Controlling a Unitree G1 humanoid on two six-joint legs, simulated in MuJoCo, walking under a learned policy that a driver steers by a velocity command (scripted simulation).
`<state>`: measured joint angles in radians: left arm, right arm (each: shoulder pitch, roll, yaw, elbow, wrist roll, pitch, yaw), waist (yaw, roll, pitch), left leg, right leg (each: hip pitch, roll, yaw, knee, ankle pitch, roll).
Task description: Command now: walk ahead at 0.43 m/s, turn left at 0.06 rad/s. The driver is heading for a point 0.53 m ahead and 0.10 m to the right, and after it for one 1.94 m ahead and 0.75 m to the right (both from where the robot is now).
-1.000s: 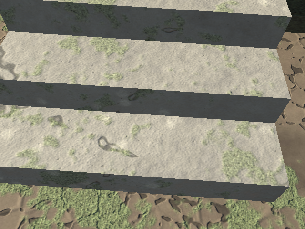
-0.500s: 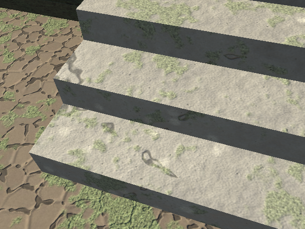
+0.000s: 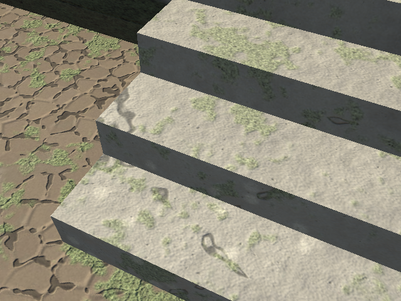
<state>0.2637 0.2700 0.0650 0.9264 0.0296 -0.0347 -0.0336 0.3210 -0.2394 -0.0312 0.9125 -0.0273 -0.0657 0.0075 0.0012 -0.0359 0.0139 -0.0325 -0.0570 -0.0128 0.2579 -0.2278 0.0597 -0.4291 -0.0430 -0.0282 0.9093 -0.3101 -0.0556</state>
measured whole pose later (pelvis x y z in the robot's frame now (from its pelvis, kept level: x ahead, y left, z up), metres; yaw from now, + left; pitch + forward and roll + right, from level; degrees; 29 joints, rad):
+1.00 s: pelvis +0.47 +0.06 +0.05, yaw -7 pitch +2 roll +1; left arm 0.25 0.25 0.08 0.91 0.01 -0.04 0.00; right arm -0.01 -0.15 0.01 0.70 -0.02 -0.02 -0.02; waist 0.06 -0.03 0.12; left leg -0.85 0.08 0.21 1.13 -0.32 0.11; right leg -0.43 0.00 0.08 1.52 -0.22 0.02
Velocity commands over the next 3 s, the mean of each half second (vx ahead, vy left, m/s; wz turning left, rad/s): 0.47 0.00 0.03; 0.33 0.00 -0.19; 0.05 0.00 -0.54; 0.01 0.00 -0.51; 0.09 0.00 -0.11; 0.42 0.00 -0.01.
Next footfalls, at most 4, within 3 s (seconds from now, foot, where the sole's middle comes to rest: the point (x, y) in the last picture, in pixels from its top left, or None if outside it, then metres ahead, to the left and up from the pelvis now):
0.26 right None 0.24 -0.10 -0.79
0.88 left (163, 229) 0.68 0.13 -0.61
1.54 right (233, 277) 0.52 -0.09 -0.61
1.90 left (172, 236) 0.66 0.10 -0.61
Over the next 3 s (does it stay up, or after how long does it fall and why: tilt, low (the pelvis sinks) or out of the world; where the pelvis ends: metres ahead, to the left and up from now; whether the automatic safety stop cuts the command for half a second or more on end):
stays up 0.80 -0.04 0.21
